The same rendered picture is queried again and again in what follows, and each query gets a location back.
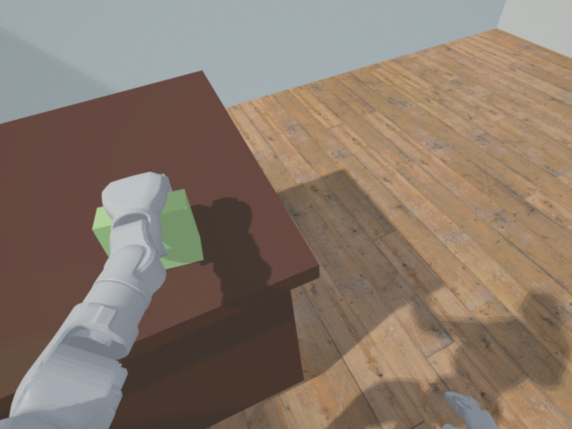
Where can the left robot forearm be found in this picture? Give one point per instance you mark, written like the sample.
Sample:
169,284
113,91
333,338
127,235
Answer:
106,322

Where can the table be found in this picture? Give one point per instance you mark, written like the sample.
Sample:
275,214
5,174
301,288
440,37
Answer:
219,335

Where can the robot right hand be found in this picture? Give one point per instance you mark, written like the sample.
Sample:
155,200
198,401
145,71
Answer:
469,410

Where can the left robot upper arm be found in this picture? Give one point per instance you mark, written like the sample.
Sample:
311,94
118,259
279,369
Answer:
75,389

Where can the robot left hand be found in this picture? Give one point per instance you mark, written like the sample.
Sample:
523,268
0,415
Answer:
147,190

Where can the sponge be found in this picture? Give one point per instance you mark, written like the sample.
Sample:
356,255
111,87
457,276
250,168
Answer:
179,231

